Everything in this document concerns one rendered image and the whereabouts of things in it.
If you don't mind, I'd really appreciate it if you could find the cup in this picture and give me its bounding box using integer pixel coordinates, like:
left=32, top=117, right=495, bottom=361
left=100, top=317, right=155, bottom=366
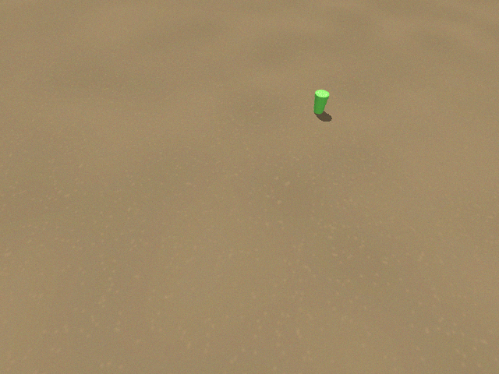
left=313, top=90, right=329, bottom=114

